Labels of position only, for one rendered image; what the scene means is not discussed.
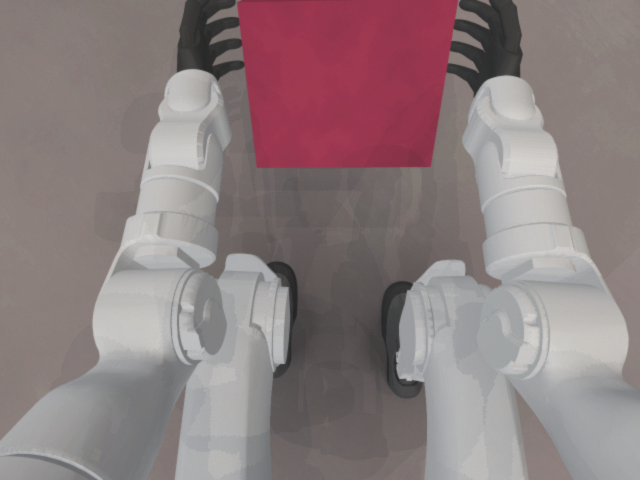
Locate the robot right upper arm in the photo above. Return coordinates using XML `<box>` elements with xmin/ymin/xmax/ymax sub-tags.
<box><xmin>476</xmin><ymin>280</ymin><xmax>640</xmax><ymax>480</ymax></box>

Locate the robot right hand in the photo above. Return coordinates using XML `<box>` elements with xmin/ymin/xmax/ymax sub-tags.
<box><xmin>446</xmin><ymin>0</ymin><xmax>523</xmax><ymax>97</ymax></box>

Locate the robot right foot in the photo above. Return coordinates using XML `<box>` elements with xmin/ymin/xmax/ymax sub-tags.
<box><xmin>381</xmin><ymin>281</ymin><xmax>423</xmax><ymax>398</ymax></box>

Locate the robot left hand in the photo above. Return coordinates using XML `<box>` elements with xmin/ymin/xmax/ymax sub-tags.
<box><xmin>177</xmin><ymin>0</ymin><xmax>245</xmax><ymax>81</ymax></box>

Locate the left robot shin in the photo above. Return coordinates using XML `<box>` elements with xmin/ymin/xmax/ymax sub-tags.
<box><xmin>215</xmin><ymin>254</ymin><xmax>280</xmax><ymax>366</ymax></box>

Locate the left robot forearm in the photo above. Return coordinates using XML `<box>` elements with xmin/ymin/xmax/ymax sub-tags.
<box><xmin>93</xmin><ymin>69</ymin><xmax>232</xmax><ymax>348</ymax></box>

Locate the carton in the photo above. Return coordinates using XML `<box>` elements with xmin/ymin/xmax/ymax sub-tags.
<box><xmin>237</xmin><ymin>0</ymin><xmax>458</xmax><ymax>168</ymax></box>

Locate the robot left upper arm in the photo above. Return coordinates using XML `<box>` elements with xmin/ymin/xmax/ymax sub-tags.
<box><xmin>0</xmin><ymin>268</ymin><xmax>227</xmax><ymax>480</ymax></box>

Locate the right robot forearm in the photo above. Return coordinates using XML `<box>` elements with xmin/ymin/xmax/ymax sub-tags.
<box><xmin>462</xmin><ymin>76</ymin><xmax>628</xmax><ymax>352</ymax></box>

